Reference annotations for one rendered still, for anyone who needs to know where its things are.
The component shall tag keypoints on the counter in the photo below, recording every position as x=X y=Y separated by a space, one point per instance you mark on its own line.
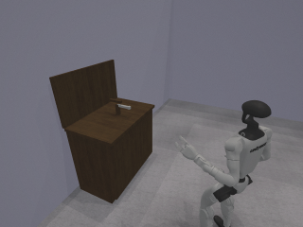
x=109 y=144

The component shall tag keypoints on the left robot upper arm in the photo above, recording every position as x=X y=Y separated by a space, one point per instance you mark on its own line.
x=233 y=148

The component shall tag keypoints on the robot left hand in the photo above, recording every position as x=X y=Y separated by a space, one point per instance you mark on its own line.
x=189 y=152

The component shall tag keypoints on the right robot upper arm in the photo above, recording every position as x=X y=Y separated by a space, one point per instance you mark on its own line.
x=266 y=154

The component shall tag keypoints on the right robot shin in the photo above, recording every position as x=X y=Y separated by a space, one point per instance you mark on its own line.
x=227 y=212

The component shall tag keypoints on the tap lever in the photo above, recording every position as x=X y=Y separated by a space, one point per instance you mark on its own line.
x=124 y=106

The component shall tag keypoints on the robot left forearm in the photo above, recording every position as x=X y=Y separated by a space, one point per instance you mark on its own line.
x=212 y=170

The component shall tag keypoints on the robot left thigh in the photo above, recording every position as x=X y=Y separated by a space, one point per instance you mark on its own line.
x=216 y=192

